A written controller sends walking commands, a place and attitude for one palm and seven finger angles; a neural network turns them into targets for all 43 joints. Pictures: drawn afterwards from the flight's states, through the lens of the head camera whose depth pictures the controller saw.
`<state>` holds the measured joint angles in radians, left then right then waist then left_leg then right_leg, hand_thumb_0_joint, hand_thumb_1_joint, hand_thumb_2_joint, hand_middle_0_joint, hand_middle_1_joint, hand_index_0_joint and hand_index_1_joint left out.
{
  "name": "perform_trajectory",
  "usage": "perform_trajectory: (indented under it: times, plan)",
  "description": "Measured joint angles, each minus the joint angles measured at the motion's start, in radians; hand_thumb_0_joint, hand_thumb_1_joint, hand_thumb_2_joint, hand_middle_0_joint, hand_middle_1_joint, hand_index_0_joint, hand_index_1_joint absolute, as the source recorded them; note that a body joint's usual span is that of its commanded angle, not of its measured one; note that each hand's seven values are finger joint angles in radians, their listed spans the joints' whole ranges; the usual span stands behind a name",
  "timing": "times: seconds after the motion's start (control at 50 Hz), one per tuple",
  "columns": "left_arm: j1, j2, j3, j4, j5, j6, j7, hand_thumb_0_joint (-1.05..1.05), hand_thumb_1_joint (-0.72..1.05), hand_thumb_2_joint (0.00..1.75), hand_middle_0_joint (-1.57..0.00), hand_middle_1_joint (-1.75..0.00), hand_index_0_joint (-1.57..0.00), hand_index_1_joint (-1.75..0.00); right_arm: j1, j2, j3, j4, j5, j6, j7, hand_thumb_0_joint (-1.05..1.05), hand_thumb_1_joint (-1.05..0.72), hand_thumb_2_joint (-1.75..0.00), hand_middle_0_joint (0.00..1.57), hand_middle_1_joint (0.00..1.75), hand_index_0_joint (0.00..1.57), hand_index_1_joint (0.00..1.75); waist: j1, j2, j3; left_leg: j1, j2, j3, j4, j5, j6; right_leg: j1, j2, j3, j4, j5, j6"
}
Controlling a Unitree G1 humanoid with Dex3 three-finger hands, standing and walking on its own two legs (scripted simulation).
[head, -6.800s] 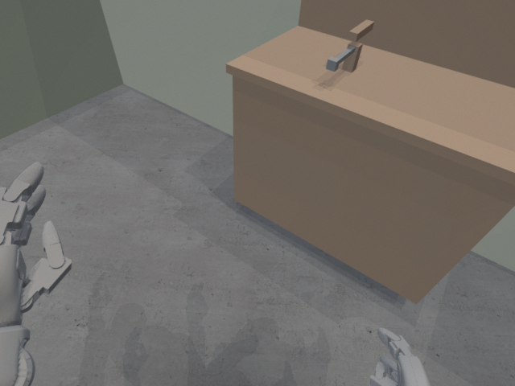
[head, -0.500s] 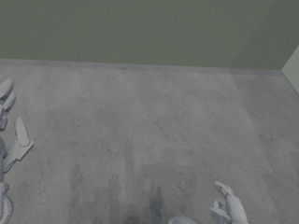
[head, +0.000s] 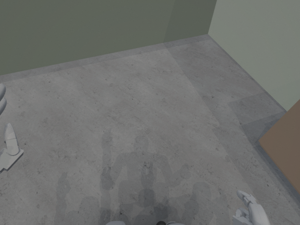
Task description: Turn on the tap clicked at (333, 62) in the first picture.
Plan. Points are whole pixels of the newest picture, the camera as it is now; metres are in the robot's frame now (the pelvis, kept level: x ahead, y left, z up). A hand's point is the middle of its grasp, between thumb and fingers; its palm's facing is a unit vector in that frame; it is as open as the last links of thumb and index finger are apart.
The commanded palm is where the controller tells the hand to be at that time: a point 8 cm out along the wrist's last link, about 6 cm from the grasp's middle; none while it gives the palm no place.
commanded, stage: turn to face it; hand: left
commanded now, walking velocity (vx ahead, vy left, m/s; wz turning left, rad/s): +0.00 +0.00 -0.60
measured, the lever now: out of the picture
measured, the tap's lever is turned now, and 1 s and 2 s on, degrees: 0 0 0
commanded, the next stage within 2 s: none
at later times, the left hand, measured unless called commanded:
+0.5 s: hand (103, 157) +0.22 +0.10 +0.16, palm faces +0.05 -0.87 -0.49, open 7.4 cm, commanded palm +0.17 +0.17 +0.18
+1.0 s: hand (164, 179) +0.18 -0.01 +0.17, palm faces -0.17 -0.86 -0.49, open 7.4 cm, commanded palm +0.16 +0.07 +0.18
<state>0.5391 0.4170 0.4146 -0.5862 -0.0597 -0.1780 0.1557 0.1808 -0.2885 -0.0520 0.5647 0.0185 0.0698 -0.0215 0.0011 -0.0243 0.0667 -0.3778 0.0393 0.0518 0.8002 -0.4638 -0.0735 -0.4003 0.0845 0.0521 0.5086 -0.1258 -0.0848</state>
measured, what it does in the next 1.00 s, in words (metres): walks backwards, turning right: left foot, then right foot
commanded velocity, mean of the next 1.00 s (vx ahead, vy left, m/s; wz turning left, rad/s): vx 0.00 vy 0.00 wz -0.60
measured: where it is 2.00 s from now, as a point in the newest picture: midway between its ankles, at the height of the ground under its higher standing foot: outside the picture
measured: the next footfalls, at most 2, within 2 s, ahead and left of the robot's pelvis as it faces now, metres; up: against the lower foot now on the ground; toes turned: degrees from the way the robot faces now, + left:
left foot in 0.08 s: +0.02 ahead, +0.15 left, +0.00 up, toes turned +2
right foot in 0.34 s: +0.00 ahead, -0.16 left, +0.00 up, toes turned -19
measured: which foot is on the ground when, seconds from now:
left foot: up 0.00-0.06, down 0.08-0.36, up 0.38-0.66, down 0.68-0.98, up 1.00-1.00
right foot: down 0.00-0.10, up 0.12-0.32, down 0.34-0.70, up 0.72-0.96, down 0.98-1.00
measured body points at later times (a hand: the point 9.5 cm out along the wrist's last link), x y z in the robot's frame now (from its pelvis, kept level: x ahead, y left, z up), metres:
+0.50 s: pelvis -0.08 -0.04 -0.01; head -0.02 -0.08 +0.43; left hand +0.21 +0.15 +0.19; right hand +0.02 -0.30 -0.12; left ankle -0.05 +0.11 -0.66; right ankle -0.04 -0.14 -0.73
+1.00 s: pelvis -0.14 -0.06 -0.02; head -0.12 -0.10 +0.43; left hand +0.18 +0.04 +0.20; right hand -0.11 -0.31 -0.12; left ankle -0.04 +0.09 -0.73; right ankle -0.18 -0.15 -0.74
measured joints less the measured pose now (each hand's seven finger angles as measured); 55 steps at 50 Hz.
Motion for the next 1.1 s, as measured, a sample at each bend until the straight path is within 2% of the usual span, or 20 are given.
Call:
perform_trajectory:
  times: [0.06, 0.1, 0.14, 0.2, 0.24, 0.32, 0.36, 0.38, 0.42, 0.5, 0.56, 0.66, 0.72, 0.76, 0.82, 0.94, 0.96, 1.0, 1.04, 1.1]
  plan:
    - [-0.03, -0.028, -0.027, 0.007, 0.007, 0.007, -0.001, 0.01, 0.89, 0.89, -0.21, -0.3, -0.21, -0.3, 0.004, 0.001, 0.008, -0.017, 0.0, 0.0, 0.003, 0.02, -0.91, -0.9, 0.2, 0.3, 0.19, 0.3, 0.011, -0.012, -0.03, 0.094, -0.006, 0.007, -0.182, 0.022, 0.022, -0.019, 0.018, 0.022, -0.006, 0.023, 0.007]
    - [-0.055, -0.035, -0.036, 0.012, 0.012, 0.003, -0.007, 0.01, 0.89, 0.89, -0.21, -0.3, -0.21, -0.3, -0.001, 0.016, 0.014, -0.031, -0.004, -0.006, 0.001, 0.02, -0.91, -0.9, 0.2, 0.3, 0.19, 0.3, 0.017, -0.027, -0.032, 0.13, -0.002, 0.026, -0.273, 0.14, 0.045, -0.045, 0.028, 0.036, 0.036, -0.006, 0.026]
    - [-0.074, -0.036, -0.033, 0.027, 0.024, 0.003, -0.013, 0.02, 0.89, 0.89, -0.21, -0.3, -0.21, -0.3, -0.01, 0.046, 0.023, -0.042, -0.005, -0.015, -0.003, 0.02, -0.91, -0.9, 0.2, 0.3, 0.19, 0.3, 0.036, -0.038, -0.019, 0.139, 0.012, 0.06, -0.256, 0.177, 0.046, -0.1, 0.023, 0.016, 0.222, -0.167, 0.07]
    - [-0.087, -0.049, -0.038, 0.053, 0.033, 0.004, -0.016, 0.02, 0.89, 0.89, -0.21, -0.3, -0.21, -0.3, -0.004, 0.09, 0.038, -0.054, 0.0, -0.041, 0.003, 0.02, -0.91, -0.9, 0.2, 0.3, 0.2, 0.3, 0.046, -0.004, -0.012, 0.155, 0.057, 0.085, -0.237, 0.151, 0.033, -0.139, -0.023, -0.059, 0.481, -0.276, 0.115]
    - [-0.094, -0.065, -0.048, 0.061, 0.034, 0.007, -0.013, 0.02, 0.89, 0.89, -0.21, -0.3, -0.21, -0.3, 0.001, 0.11, 0.055, -0.053, 0.006, -0.06, 0.014, 0.01, -0.9, -0.9, 0.2, 0.3, 0.2, 0.3, 0.061, 0.03, -0.005, 0.164, 0.097, 0.106, -0.231, 0.145, 0.019, -0.104, -0.062, -0.1, 0.455, -0.301, 0.132]
    - [-0.124, -0.053, -0.054, 0.071, 0.034, 0.01, -0.013, 0.02, 0.89, 0.9, -0.21, -0.3, -0.21, -0.3, 0.014, 0.145, 0.091, -0.055, 0.004, -0.093, 0.033, 0.01, -0.9, -0.9, 0.2, 0.3, 0.2, 0.3, 0.066, 0.073, 0.024, 0.148, 0.176, 0.136, -0.17, 0.123, -0.017, 0.035, -0.103, -0.14, 0.213, -0.249, 0.141]
    - [-0.155, -0.038, -0.051, 0.073, 0.038, 0.01, -0.015, 0.02, 0.89, 0.9, -0.21, -0.3, -0.21, -0.3, 0.013, 0.147, 0.1, -0.054, 0.006, -0.102, 0.041, 0.01, -0.9, -0.9, 0.2, 0.3, 0.2, 0.3, 0.055, 0.094, 0.051, 0.105, 0.219, 0.125, -0.081, 0.093, -0.027, 0.073, -0.091, -0.161, 0.133, -0.145, 0.099]
    - [-0.172, -0.039, -0.054, 0.075, 0.04, 0.006, -0.016, 0.02, 0.89, 0.9, -0.21, -0.3, -0.21, -0.3, 0.001, 0.14, 0.1, -0.044, 0.006, -0.1, 0.041, 0.01, -0.9, -0.9, 0.21, 0.3, 0.2, 0.3, 0.041, 0.104, 0.07, 0.067, 0.218, 0.088, -0.004, 0.037, -0.022, 0.059, -0.079, -0.167, 0.153, -0.141, 0.07]
    - [-0.17, -0.04, -0.052, 0.063, 0.026, 0.005, -0.019, 0.02, 0.89, 0.89, -0.21, -0.3, -0.21, -0.3, -0.027, 0.124, 0.094, -0.017, 0.007, -0.075, 0.039, 0.01, -0.9, -0.9, 0.21, 0.3, 0.2, 0.3, 0.024, 0.089, 0.094, -0.017, 0.155, 0.016, 0.186, -0.047, -0.019, 0.026, -0.074, -0.147, 0.174, -0.149, 0.036]
    - [-0.058, -0.031, -0.03, -0.002, 0.004, 0.004, -0.021, 0.02, 0.89, 0.89, -0.21, -0.3, -0.21, -0.3, -0.053, 0.082, 0.067, 0.002, 0.0, -0.022, 0.03, 0.02, -0.9, -0.9, 0.21, 0.3, 0.2, 0.3, -0.01, 0.055, 0.101, -0.105, 0.066, -0.019, 0.347, -0.012, -0.023, 0.007, -0.052, -0.087, 0.116, -0.095, 0.025]
    - [0.001, -0.005, -0.013, -0.039, 0.0, -0.004, -0.019, 0.02, 0.89, 0.89, -0.21, -0.3, -0.22, -0.3, -0.038, 0.054, 0.039, 0.005, -0.003, -0.008, 0.017, 0.02, -0.9, -0.9, 0.2, 0.3, 0.2, 0.3, -0.017, 0.028, 0.079, -0.084, 0.038, 0.0, 0.223, 0.001, -0.019, 0.001, -0.039, -0.051, 0.066, -0.051, 0.021]
    - [0.011, 0.017, 0.013, -0.043, 0.004, -0.013, -0.006, 0.01, 0.88, 0.89, -0.22, -0.3, -0.22, -0.3, -0.003, 0.01, 0.014, -0.001, -0.002, -0.004, 0.006, 0.02, -0.91, -0.9, 0.2, 0.3, 0.2, 0.3, -0.002, -0.006, 0.02, 0.04, 0.003, 0.017, -0.099, 0.023, 0.005, -0.026, -0.013, 0.004, 0.03, -0.004, 0.026]
    - [-0.028, 0.008, 0.015, -0.02, 0.011, -0.012, -0.006, 0.01, 0.89, 0.89, -0.21, -0.3, -0.22, -0.3, 0.005, 0.01, 0.009, -0.016, -0.002, -0.011, -0.003, 0.02, -0.91, -0.9, 0.2, 0.3, 0.19, 0.3, 0.011, -0.032, 0.009, 0.106, -0.002, 0.05, -0.235, 0.16, 0.043, -0.064, -0.004, 0.031, 0.108, -0.08, 0.05]
    - [-0.057, -0.01, 0.009, 0.011, 0.027, -0.009, -0.007, 0.01, 0.89, 0.89, -0.21, -0.3, -0.21, -0.3, 0.006, 0.029, 0.011, -0.025, -0.004, -0.021, -0.009, 0.02, -0.91, -0.9, 0.2, 0.3, 0.19, 0.3, 0.022, -0.033, 0.011, 0.12, 0.016, 0.076, -0.223, 0.166, 0.053, -0.119, -0.012, -0.005, 0.328, -0.229, 0.085]
    - [-0.082, -0.051, -0.022, 0.044, 0.037, 0.003, -0.006, 0.02, 0.89, 0.89, -0.21, -0.3, -0.21, -0.3, 0.014, 0.061, 0.021, -0.034, 0.003, -0.043, 0.003, 0.02, -0.91, -0.9, 0.2, 0.3, 0.19, 0.3, 0.028, 0.002, 0.006, 0.139, 0.063, 0.094, -0.222, 0.154, 0.041, -0.142, -0.05, -0.075, 0.533, -0.293, 0.119]
    - [-0.095, -0.055, -0.062, 0.05, 0.036, 0.008, -0.011, 0.02, 0.89, 0.9, -0.21, -0.3, -0.21, -0.3, 0.022, 0.127, 0.076, -0.055, 0.004, -0.087, 0.031, 0.01, -0.9, -0.9, 0.2, 0.3, 0.2, 0.3, 0.039, 0.065, 0.019, 0.134, 0.174, 0.145, -0.192, 0.149, -0.009, 0.017, -0.108, -0.153, 0.263, -0.288, 0.143]
    - [-0.099, -0.04, -0.057, 0.049, 0.035, 0.009, -0.013, 0.02, 0.89, 0.9, -0.21, -0.3, -0.21, -0.3, 0.025, 0.136, 0.084, -0.061, 0.003, -0.093, 0.035, 0.01, -0.9, -0.9, 0.2, 0.3, 0.2, 0.3, 0.037, 0.069, 0.025, 0.121, 0.19, 0.149, -0.166, 0.14, -0.021, 0.057, -0.11, -0.16, 0.191, -0.252, 0.14]
    - [-0.123, -0.023, -0.05, 0.049, 0.037, 0.003, -0.018, 0.02, 0.89, 0.89, -0.21, -0.3, -0.21, -0.3, 0.016, 0.136, 0.09, -0.06, 0.006, -0.1, 0.041, 0.01, -0.9, -0.9, 0.2, 0.3, 0.2, 0.3, 0.024, 0.098, 0.055, 0.072, 0.227, 0.12, -0.066, 0.104, -0.025, 0.082, -0.083, -0.176, 0.137, -0.174, 0.087]
    - [-0.135, -0.021, -0.049, 0.046, 0.027, 0.001, -0.02, 0.02, 0.89, 0.89, -0.21, -0.3, -0.21, -0.3, -0.011, 0.122, 0.088, -0.033, 0.01, -0.083, 0.04, 0.01, -0.9, -0.9, 0.21, 0.3, 0.2, 0.3, 0.011, 0.1, 0.081, -0.009, 0.176, 0.038, 0.122, -0.011, -0.02, 0.051, -0.071, -0.168, 0.167, -0.176, 0.037]
    - [-0.077, -0.02, -0.027, 0.011, 0.008, -0.001, -0.019, 0.02, 0.89, 0.89, -0.21, -0.3, -0.21, -0.3, -0.043, 0.098, 0.077, -0.006, 0.005, -0.038, 0.033, 0.02, -0.9, -0.9, 0.21, 0.3, 0.2, 0.3, -0.007, 0.076, 0.097, -0.098, 0.091, -0.012, 0.34, -0.018, -0.024, 0.034, -0.058, -0.127, 0.14, -0.149, 0.012]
